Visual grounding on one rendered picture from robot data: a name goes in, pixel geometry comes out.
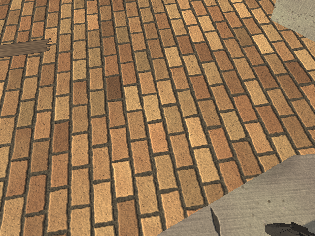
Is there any robot right hand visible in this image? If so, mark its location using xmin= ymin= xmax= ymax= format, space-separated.
xmin=265 ymin=222 xmax=315 ymax=236

